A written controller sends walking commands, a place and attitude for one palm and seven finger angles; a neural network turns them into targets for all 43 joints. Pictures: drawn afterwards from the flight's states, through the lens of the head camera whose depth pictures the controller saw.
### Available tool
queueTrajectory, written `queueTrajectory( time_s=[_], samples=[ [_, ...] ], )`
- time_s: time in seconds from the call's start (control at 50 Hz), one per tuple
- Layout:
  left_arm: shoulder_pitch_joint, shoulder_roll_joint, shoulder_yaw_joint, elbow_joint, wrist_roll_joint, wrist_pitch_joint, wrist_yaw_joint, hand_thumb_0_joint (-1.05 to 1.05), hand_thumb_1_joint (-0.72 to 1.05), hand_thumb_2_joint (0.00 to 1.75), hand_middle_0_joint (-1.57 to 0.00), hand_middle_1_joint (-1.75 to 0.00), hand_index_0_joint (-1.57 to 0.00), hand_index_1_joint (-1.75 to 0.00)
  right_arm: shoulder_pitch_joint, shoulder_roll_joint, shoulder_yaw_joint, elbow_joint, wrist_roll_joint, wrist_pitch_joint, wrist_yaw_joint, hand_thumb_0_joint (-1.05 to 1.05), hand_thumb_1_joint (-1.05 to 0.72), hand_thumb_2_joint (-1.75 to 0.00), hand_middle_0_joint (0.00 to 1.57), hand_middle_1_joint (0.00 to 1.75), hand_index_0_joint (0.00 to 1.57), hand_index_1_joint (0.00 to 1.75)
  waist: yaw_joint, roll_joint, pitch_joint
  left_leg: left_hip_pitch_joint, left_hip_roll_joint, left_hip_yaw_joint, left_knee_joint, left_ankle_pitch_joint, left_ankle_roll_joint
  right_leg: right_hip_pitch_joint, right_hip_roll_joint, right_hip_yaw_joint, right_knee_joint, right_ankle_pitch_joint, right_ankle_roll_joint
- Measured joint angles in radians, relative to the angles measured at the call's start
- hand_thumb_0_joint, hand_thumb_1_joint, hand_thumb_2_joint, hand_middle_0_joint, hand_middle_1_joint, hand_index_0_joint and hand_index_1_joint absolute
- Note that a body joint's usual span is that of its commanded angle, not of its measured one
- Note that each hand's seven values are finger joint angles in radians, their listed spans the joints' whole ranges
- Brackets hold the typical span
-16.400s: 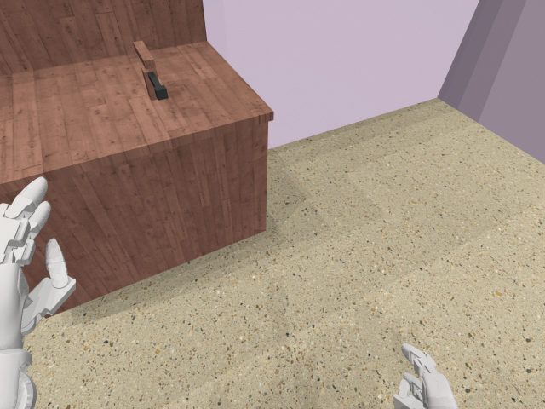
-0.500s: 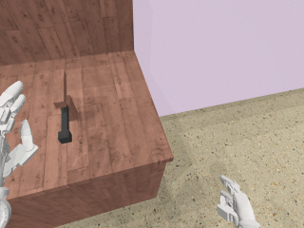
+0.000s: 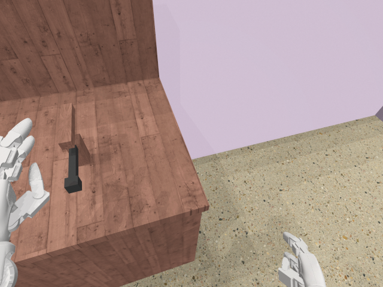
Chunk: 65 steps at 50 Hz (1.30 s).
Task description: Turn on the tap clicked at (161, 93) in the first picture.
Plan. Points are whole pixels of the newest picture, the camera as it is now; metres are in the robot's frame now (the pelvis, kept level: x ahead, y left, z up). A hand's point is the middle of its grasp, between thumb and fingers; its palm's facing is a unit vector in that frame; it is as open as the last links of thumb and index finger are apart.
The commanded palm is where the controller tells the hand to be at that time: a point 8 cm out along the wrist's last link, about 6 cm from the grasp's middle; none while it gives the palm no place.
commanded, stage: come to a stop and stand still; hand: left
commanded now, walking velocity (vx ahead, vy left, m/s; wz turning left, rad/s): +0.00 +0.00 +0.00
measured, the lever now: (73, 184) +0.31 +0.30 +0.01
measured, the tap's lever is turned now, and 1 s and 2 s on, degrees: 0 0 0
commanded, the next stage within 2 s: look again from close up in 0.66 s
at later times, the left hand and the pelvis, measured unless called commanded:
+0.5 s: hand (24, 172) +0.24 +0.28 +0.17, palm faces +0.41 -0.84 -0.35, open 7.4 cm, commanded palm +0.18 +0.30 +0.17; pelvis +0.01 +0.02 +0.00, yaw -1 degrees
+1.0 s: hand (34, 184) +0.23 +0.26 +0.16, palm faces +0.38 -0.87 -0.32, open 7.4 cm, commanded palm +0.17 +0.30 +0.17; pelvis +0.00 +0.02 +0.00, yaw -2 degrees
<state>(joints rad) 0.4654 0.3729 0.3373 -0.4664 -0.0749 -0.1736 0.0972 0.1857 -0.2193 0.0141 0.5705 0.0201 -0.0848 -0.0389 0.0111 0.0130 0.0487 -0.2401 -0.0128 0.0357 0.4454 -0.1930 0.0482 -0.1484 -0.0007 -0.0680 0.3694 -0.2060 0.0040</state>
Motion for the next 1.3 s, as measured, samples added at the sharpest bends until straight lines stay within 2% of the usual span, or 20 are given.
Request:
queueTrajectory(
  time_s=[0.02,0.04,0.06,0.1,0.12,0.16,0.22,0.28,0.34,0.4,0.44,0.52,0.62,0.7,0.78,0.94,1.16,1.3],
  samples=[
    [0.000,0.000,0.002,0.000,0.001,0.000,0.000,0.01,0.89,0.90,-0.21,-0.30,-0.21,-0.30,0.000,0.001,0.001,0.000,0.001,0.001,0.000,0.02,-0.91,-0.90,0.20,0.30,0.20,0.30,0.001,0.000,-0.001,0.002,-0.001,0.001,-0.002,0.000,0.001,0.001,-0.001,0.001,-0.001,0.000,0.001],
    [-0.050,0.033,0.016,0.011,0.042,0.006,-0.021,0.01,0.89,0.90,-0.21,-0.30,-0.21,-0.30,0.015,0.002,-0.008,-0.007,-0.010,-0.012,-0.002,0.02,-0.91,-0.90,0.20,0.30,0.20,0.30,0.023,0.001,0.001,-0.012,0.004,-0.001,0.012,-0.003,0.000,-0.006,0.003,-0.001,0.001,0.001,0.002],
    [-0.125,0.077,0.041,0.054,0.060,-0.020,-0.038,0.01,0.88,0.90,-0.22,-0.30,-0.21,-0.30,0.022,0.006,-0.010,0.002,-0.015,-0.027,-0.003,0.02,-0.91,-0.90,0.20,0.30,0.20,0.29,0.044,-0.007,0.000,-0.029,0.006,-0.002,0.024,-0.005,-0.001,-0.023,0.005,-0.002,0.012,0.000,0.000],
    [-0.225,0.124,0.100,0.135,0.048,-0.056,-0.032,0.01,0.88,0.90,-0.22,-0.31,-0.22,-0.30,0.010,0.016,0.000,0.023,-0.016,-0.034,0.007,0.02,-0.91,-0.90,0.20,0.30,0.20,0.29,0.061,-0.025,0.008,-0.038,0.011,0.007,0.025,-0.002,-0.001,-0.040,0.009,0.007,0.020,0.003,-0.004],
    [-0.246,0.122,0.119,0.159,0.034,-0.060,-0.022,0.01,0.88,0.90,-0.22,-0.30,-0.21,-0.30,0.005,0.020,0.001,0.025,-0.011,-0.040,0.015,0.02,-0.91,-0.90,0.20,0.30,0.20,0.30,0.061,-0.031,0.010,-0.035,0.011,0.016,0.019,0.001,0.000,-0.045,0.008,0.016,0.022,0.006,-0.004],
    [-0.242,0.077,0.120,0.163,0.018,-0.052,-0.003,0.01,0.89,0.90,-0.21,-0.30,-0.21,-0.30,0.008,0.018,-0.002,0.016,-0.007,-0.052,0.031,0.02,-0.91,-0.90,0.20,0.30,0.20,0.30,0.052,-0.030,0.009,-0.030,0.006,0.033,0.012,0.002,0.006,-0.052,0.002,0.033,0.034,0.004,0.002],
    [-0.157,-0.014,0.038,0.108,0.020,-0.051,0.004,0.01,0.90,0.90,-0.20,-0.30,-0.20,-0.30,0.021,0.009,-0.010,0.003,-0.004,-0.066,0.045,0.02,-0.91,-0.90,0.20,0.30,0.20,0.30,0.030,-0.018,-0.001,-0.024,-0.007,0.049,0.014,-0.007,0.021,-0.059,-0.012,0.048,0.055,-0.010,0.016],
    [-0.059,-0.053,-0.052,0.052,0.039,-0.055,-0.012,0.01,0.90,0.90,-0.20,-0.30,-0.20,-0.30,0.034,0.014,-0.010,0.001,-0.006,-0.063,0.042,0.02,-0.91,-0.90,0.20,0.30,0.20,0.30,0.009,-0.020,-0.009,-0.023,-0.016,0.053,0.023,-0.019,0.029,-0.058,-0.022,0.052,0.068,-0.024,0.025],
    [-0.018,-0.016,-0.055,0.026,0.046,-0.060,-0.022,0.01,0.89,0.90,-0.21,-0.30,-0.21,-0.30,0.046,0.032,-0.001,0.007,-0.010,-0.054,0.026,0.02,-0.91,-0.90,0.20,0.30,0.20,0.30,0.001,-0.043,-0.008,-0.024,-0.018,0.046,0.033,-0.029,0.029,-0.053,-0.023,0.045,0.071,-0.033,0.026],
    [-0.043,0.040,0.006,0.023,0.039,-0.065,-0.012,0.01,0.88,0.90,-0.22,-0.30,-0.21,-0.30,0.054,0.046,0.005,0.011,-0.010,-0.050,0.014,0.02,-0.91,-0.90,0.20,0.30,0.20,0.30,0.006,-0.066,0.000,-0.026,-0.018,0.034,0.040,-0.034,0.028,-0.047,-0.023,0.033,0.069,-0.038,0.024],
    [-0.074,0.056,0.049,0.018,0.032,-0.067,0.000,0.02,0.88,0.90,-0.22,-0.31,-0.22,-0.30,0.052,0.048,0.008,0.017,-0.011,-0.056,0.012,0.02,-0.91,-0.90,0.20,0.30,0.20,0.30,0.014,-0.075,0.007,-0.025,-0.017,0.030,0.043,-0.037,0.027,-0.042,-0.022,0.029,0.064,-0.038,0.024],
    [-0.113,0.029,0.071,-0.018,0.029,-0.079,0.019,0.02,0.89,0.90,-0.21,-0.30,-0.21,-0.30,0.036,0.039,0.005,0.027,-0.014,-0.071,0.021,0.02,-0.91,-0.90,0.20,0.30,0.20,0.30,0.024,-0.073,0.008,-0.019,-0.017,0.031,0.045,-0.042,0.028,-0.030,-0.021,0.030,0.052,-0.035,0.027],
    [-0.089,-0.023,0.005,-0.026,0.043,-0.074,0.012,0.01,0.89,0.90,-0.21,-0.30,-0.20,-0.30,0.004,0.031,-0.001,0.018,-0.015,-0.063,0.029,0.02,-0.91,-0.90,0.20,0.30,0.20,0.30,0.016,-0.052,-0.005,-0.012,-0.019,0.040,0.044,-0.047,0.032,-0.023,-0.024,0.039,0.046,-0.034,0.033],
    [-0.058,-0.013,-0.009,0.006,0.042,-0.051,0.000,0.01,0.89,0.90,-0.21,-0.30,-0.21,-0.30,-0.011,0.041,0.003,0.001,-0.013,-0.040,0.021,0.02,-0.91,-0.90,0.20,0.30,0.20,0.30,0.005,-0.047,-0.008,-0.007,-0.016,0.041,0.039,-0.044,0.031,-0.018,-0.021,0.041,0.038,-0.028,0.034],
    [-0.048,0.006,0.013,0.005,0.034,-0.032,0.003,0.01,0.89,0.90,-0.21,-0.30,-0.21,-0.30,-0.005,0.047,0.008,-0.010,-0.012,-0.030,0.010,0.02,-0.91,-0.90,0.20,0.30,0.20,0.30,0.009,-0.052,0.001,-0.004,-0.014,0.037,0.033,-0.038,0.029,-0.013,-0.018,0.037,0.031,-0.022,0.030],
    [-0.068,-0.020,0.012,-0.027,0.036,-0.039,0.017,0.01,0.89,0.90,-0.21,-0.30,-0.21,-0.30,0.017,0.035,0.008,0.012,-0.014,-0.031,0.006,0.02,-0.91,-0.90,0.20,0.30,0.20,0.30,0.029,-0.047,0.001,0.005,-0.011,0.033,0.024,-0.027,0.027,-0.001,-0.015,0.032,0.016,-0.010,0.027],
    [-0.063,-0.024,-0.004,0.025,0.039,-0.015,0.014,0.01,0.89,0.90,-0.21,-0.30,-0.21,-0.30,0.031,0.035,0.004,0.009,-0.010,-0.023,-0.002,0.02,-0.91,-0.90,0.20,0.30,0.20,0.30,0.008,-0.033,-0.005,0.009,-0.007,0.035,0.008,-0.014,0.023,0.000,-0.011,0.035,0.005,0.002,0.023],
    [-0.069,0.006,0.029,-0.031,0.026,-0.036,0.010,0.01,0.89,0.90,-0.21,-0.30,-0.21,-0.30,0.020,0.044,0.000,-0.006,-0.009,-0.028,0.000,0.02,-0.91,-0.90,0.20,0.30,0.20,0.30,0.017,-0.050,0.027,-0.008,0.000,0.042,0.010,-0.004,0.012,-0.035,-0.005,0.042,0.038,-0.002,0.013]
  ],
)
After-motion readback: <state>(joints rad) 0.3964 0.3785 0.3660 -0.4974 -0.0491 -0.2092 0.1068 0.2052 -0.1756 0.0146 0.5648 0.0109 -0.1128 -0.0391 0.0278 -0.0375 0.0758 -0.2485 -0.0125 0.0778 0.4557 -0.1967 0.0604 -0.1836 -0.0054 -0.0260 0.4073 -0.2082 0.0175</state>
